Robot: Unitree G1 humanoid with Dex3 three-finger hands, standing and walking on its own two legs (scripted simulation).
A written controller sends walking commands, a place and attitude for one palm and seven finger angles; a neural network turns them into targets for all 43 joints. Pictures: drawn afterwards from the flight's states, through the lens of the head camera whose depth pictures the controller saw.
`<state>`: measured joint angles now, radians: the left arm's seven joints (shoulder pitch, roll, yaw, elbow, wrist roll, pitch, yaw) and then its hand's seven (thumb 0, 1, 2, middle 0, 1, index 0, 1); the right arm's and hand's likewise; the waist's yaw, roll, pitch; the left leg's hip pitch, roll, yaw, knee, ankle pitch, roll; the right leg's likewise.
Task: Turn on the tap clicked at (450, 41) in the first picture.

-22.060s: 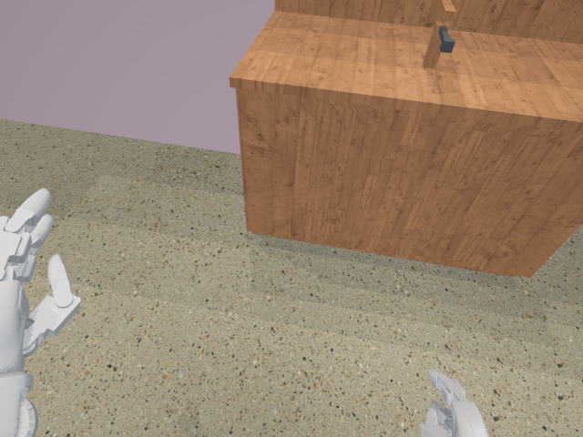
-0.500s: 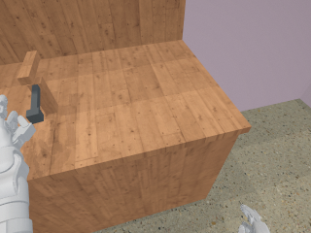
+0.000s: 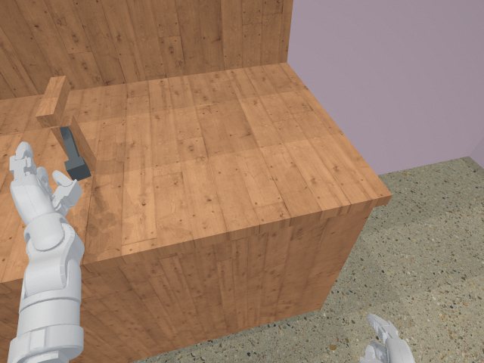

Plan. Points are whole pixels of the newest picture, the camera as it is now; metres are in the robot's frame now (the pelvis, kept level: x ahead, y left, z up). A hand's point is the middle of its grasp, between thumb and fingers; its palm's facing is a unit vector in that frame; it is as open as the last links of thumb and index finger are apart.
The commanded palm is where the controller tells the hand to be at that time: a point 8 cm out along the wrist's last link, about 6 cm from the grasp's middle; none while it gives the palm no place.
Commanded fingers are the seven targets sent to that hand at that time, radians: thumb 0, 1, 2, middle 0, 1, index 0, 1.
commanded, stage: push the lever round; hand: left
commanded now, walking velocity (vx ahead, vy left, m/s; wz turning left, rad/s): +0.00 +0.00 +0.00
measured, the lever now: (77, 169) +0.37 +0.31 +0.14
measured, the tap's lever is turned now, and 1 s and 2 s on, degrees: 17 44 70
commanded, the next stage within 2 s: lift the hand up off the lever in 1.86 s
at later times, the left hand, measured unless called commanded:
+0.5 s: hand (103, 174) +0.37 +0.27 +0.13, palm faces +0.75 -0.67 -0.04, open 7.8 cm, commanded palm +0.32 +0.29 +0.13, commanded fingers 0.00 0.90 0.90 -0.15 -0.15 -0.15 -0.15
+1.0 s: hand (122, 163) +0.39 +0.24 +0.13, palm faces +0.80 -0.60 -0.04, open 7.7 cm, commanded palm +0.35 +0.26 +0.13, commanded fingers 0.00 0.90 0.90 -0.15 -0.15 -0.15 -0.15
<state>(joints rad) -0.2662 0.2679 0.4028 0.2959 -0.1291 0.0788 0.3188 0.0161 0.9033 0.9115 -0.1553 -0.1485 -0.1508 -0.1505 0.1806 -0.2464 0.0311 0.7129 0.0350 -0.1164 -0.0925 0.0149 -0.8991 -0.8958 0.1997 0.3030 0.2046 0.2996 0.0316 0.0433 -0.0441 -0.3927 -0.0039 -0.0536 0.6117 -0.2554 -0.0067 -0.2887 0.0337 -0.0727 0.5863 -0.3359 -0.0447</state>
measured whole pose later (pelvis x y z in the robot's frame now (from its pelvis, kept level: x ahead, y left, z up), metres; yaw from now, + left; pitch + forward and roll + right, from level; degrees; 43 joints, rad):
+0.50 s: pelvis +0.00 +0.00 +0.00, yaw -1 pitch +2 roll -1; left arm -0.35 0.16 0.34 0.30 -0.05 0.13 0.56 0.02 0.91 0.91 -0.16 -0.15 -0.15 -0.15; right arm 0.17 -0.23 0.01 0.73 0.01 -0.06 -0.07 0.01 -0.90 -0.90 0.20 0.30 0.20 0.30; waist 0.02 0.04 -0.06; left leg -0.39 0.00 -0.04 0.61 -0.26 -0.01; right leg -0.29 0.04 -0.06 0.58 -0.34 -0.04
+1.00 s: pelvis +0.00 +0.00 +0.00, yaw +0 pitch +3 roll -1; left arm -0.50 0.09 0.32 0.44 0.00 0.15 0.73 0.02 0.92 0.91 -0.16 -0.15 -0.15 -0.15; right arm 0.17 -0.21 -0.01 0.76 -0.02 -0.05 -0.03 0.01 -0.90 -0.90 0.20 0.30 0.20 0.30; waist 0.01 0.04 -0.08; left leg -0.41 0.00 -0.05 0.61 -0.26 -0.01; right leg -0.31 0.03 -0.07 0.59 -0.34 -0.05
